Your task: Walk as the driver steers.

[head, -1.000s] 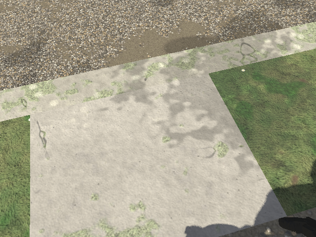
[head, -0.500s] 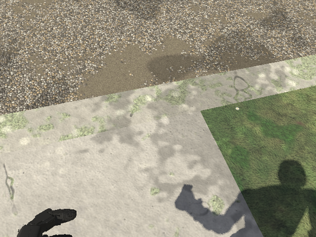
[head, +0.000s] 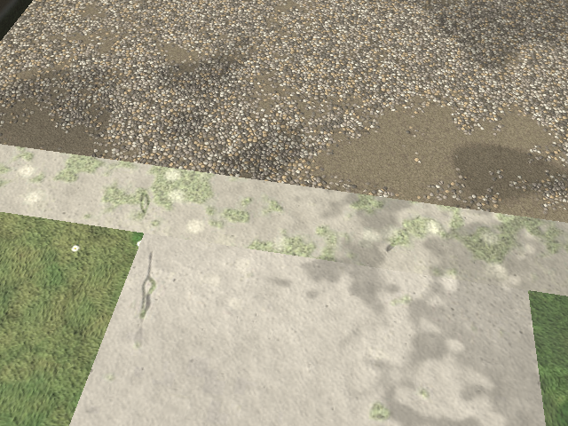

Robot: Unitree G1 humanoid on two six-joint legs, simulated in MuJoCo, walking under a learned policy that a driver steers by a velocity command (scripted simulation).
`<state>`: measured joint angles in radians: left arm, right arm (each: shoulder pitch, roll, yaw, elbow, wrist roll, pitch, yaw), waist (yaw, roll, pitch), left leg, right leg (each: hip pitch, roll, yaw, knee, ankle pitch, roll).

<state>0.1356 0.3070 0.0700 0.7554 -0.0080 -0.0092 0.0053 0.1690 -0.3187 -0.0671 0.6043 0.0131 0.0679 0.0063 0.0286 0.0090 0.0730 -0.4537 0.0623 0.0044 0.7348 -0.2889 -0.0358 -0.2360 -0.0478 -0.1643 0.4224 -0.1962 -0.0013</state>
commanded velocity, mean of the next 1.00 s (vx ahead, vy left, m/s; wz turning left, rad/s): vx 0.04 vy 0.00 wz -0.03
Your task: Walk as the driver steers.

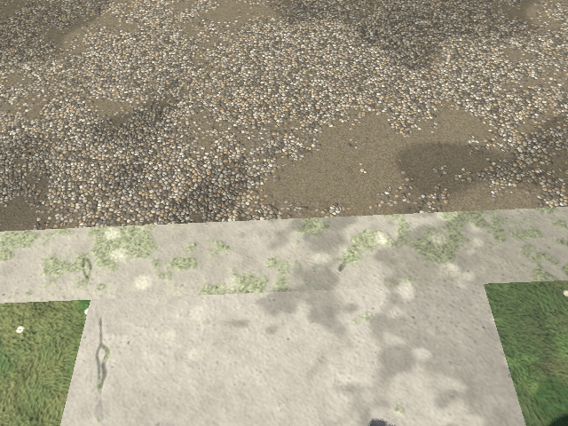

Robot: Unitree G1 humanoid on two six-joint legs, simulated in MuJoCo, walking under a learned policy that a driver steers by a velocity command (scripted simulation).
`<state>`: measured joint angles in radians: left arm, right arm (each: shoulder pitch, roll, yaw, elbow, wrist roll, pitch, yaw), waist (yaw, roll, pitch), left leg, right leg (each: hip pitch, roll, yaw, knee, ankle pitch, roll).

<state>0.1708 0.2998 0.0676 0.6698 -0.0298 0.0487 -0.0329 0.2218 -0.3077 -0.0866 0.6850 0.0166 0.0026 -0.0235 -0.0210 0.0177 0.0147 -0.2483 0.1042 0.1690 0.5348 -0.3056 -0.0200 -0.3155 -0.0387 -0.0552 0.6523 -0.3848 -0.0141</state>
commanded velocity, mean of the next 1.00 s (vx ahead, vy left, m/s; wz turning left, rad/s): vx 0.44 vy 0.00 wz -0.04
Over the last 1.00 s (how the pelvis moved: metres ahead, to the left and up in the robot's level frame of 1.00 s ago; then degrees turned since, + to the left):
0.05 -0.03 -0.01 -7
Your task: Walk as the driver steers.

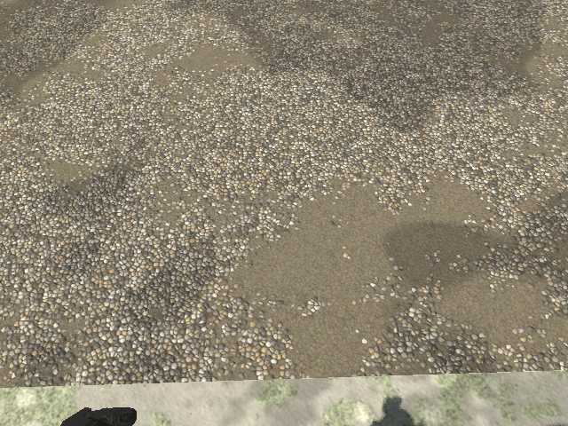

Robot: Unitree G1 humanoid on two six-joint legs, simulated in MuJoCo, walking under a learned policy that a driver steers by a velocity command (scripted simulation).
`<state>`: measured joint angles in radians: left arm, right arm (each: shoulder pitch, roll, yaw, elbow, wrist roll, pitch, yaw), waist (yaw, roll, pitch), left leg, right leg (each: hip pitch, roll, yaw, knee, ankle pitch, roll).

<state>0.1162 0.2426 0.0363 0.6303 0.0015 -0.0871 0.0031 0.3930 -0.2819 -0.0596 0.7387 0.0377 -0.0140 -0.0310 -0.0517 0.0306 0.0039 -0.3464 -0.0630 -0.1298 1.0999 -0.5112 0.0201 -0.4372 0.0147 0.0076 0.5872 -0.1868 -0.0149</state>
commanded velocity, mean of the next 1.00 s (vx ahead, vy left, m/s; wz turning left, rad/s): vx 0.50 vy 0.00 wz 0.19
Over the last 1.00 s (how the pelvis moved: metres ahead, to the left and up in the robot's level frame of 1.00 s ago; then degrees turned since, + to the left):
0.48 -0.10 -0.01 2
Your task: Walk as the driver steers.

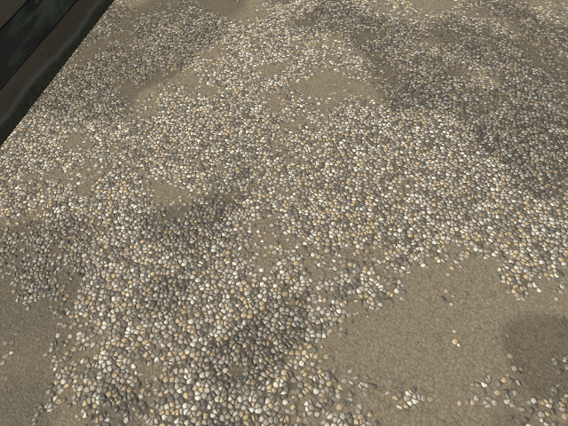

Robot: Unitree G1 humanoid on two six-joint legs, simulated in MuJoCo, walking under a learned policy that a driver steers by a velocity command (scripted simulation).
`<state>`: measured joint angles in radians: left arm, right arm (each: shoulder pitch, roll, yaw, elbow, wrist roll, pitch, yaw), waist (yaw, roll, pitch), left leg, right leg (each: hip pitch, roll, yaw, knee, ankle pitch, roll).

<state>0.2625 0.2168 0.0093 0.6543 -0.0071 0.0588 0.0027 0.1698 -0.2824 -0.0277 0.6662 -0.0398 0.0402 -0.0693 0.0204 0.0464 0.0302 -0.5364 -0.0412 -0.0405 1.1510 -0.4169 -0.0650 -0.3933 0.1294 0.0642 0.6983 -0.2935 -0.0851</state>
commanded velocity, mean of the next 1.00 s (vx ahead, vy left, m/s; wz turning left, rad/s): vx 0.50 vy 0.00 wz -0.43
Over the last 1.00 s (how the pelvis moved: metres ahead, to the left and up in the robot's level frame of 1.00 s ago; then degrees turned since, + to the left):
0.35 0.09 -0.01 8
